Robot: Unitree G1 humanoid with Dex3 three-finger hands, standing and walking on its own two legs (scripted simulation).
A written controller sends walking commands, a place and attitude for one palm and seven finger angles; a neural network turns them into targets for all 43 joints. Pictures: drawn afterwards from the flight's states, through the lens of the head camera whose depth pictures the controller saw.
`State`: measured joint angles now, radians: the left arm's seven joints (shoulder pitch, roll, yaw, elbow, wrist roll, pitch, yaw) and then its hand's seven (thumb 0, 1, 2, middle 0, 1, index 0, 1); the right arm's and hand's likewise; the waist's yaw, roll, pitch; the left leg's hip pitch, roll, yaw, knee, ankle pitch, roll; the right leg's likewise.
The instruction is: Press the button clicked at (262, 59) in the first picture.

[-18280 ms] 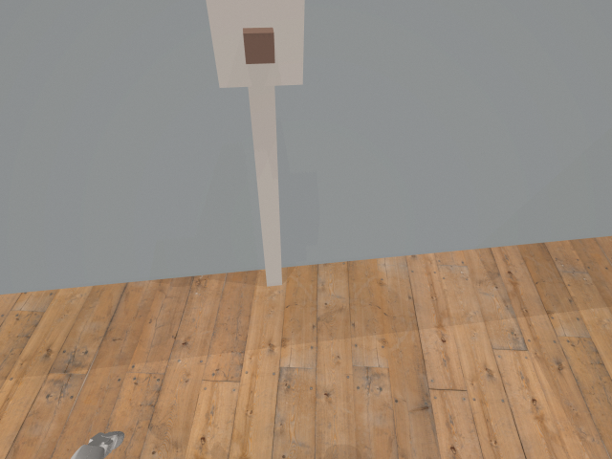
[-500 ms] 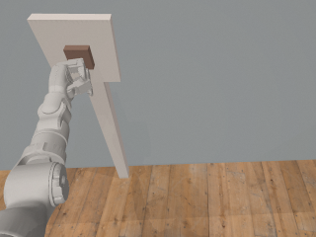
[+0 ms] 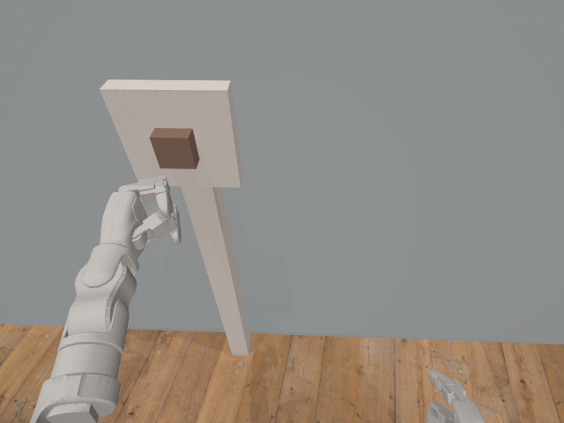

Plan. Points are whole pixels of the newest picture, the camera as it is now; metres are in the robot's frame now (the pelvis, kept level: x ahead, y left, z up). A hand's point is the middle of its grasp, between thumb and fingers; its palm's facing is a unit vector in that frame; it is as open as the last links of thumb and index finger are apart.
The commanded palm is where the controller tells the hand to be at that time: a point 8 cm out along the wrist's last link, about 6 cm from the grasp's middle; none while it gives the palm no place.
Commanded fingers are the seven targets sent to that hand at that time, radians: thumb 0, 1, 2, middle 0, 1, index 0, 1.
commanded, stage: pull the fist back off the button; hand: left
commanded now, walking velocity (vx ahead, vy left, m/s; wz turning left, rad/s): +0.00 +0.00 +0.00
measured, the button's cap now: (176, 147) +0.47 +0.20 +0.17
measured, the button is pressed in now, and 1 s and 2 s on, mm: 0 0 0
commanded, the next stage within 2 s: draw the hand back to the body in 0.18 s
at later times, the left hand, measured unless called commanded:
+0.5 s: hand (160, 234) +0.31 +0.18 +0.15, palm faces +0.04 -1.00 -0.02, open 3.1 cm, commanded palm +0.27 +0.23 +0.15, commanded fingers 0.00 0.90 0.90 -1.30 -1.50 -1.30 -1.50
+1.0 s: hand (104, 303) +0.21 +0.21 +0.15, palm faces +0.30 -0.92 -0.24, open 3.1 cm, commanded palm +0.17 +0.25 +0.17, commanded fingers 0.00 0.90 0.90 -1.30 -1.50 -1.30 -1.50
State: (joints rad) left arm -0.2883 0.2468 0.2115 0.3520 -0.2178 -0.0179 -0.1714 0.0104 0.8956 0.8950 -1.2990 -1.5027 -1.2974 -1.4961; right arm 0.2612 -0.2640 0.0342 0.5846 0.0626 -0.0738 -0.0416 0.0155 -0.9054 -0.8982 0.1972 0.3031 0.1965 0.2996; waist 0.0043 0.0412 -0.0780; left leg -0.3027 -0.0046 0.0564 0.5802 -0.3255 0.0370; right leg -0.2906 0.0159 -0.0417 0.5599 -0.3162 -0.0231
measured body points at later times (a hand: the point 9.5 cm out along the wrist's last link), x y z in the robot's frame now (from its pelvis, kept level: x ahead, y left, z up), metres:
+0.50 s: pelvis -0.01 -0.01 +0.00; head -0.04 -0.03 +0.45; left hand +0.30 +0.23 +0.15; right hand +0.15 -0.24 -0.08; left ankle -0.02 +0.09 -0.73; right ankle -0.02 -0.10 -0.73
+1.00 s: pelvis -0.03 -0.01 +0.01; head -0.05 -0.03 +0.46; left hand +0.19 +0.26 +0.16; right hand +0.17 -0.22 -0.06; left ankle -0.02 +0.09 -0.73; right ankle -0.02 -0.10 -0.73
